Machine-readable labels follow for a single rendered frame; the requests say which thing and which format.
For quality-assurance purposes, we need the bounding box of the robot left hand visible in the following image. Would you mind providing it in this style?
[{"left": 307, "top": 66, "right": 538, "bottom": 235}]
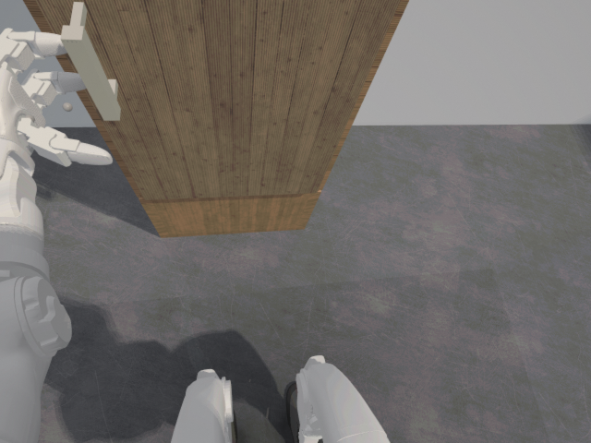
[{"left": 0, "top": 28, "right": 113, "bottom": 167}]

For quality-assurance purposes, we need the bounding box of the robot left upper arm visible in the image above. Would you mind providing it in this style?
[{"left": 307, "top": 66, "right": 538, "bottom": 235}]
[{"left": 0, "top": 276, "right": 72, "bottom": 443}]

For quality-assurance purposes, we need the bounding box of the left robot forearm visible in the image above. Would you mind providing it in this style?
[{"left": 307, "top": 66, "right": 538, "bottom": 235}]
[{"left": 0, "top": 138, "right": 50, "bottom": 283}]

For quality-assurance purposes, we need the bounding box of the cupboard door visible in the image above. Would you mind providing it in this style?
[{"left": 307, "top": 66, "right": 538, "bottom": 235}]
[{"left": 35, "top": 0, "right": 401, "bottom": 200}]

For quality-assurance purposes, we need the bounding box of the handle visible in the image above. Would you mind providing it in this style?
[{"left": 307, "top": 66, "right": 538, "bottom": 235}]
[{"left": 60, "top": 2, "right": 121, "bottom": 121}]

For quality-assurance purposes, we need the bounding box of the robot right thigh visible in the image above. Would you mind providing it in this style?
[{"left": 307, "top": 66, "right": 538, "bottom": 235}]
[{"left": 296, "top": 363, "right": 391, "bottom": 443}]

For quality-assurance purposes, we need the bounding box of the right robot shin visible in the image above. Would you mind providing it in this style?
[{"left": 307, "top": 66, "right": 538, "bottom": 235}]
[{"left": 297, "top": 355, "right": 325, "bottom": 443}]

